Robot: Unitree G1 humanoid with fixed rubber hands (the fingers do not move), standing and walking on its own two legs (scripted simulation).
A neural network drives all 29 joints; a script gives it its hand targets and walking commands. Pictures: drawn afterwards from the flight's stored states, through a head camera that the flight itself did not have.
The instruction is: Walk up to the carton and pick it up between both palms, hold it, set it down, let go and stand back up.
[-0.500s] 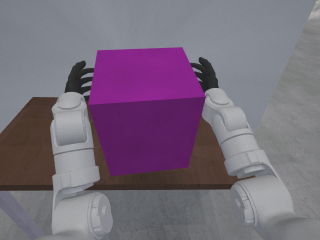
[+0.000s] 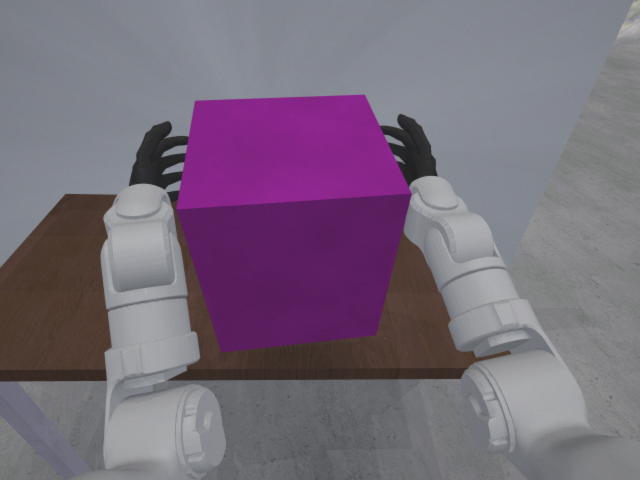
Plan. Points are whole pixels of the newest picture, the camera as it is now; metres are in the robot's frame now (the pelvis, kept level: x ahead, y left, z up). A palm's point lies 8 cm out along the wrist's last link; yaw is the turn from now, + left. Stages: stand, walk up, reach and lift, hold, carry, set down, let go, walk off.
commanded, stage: hold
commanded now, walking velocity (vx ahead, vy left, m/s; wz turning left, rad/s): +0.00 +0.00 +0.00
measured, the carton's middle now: (291, 226) +0.38 +0.02 +0.17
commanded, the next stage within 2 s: set down in 0.22 s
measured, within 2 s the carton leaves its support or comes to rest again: neither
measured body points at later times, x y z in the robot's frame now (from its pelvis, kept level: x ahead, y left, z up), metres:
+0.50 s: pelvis +0.00 +0.00 +0.00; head -0.07 +0.03 +0.44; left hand +0.38 +0.17 +0.26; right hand +0.38 -0.13 +0.26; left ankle +0.04 +0.12 -0.75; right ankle +0.00 -0.10 -0.75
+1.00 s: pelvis +0.02 +0.00 +0.00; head -0.01 +0.03 +0.45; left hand +0.41 +0.16 +0.19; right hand +0.41 -0.14 +0.19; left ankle +0.04 +0.12 -0.75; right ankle +0.00 -0.10 -0.75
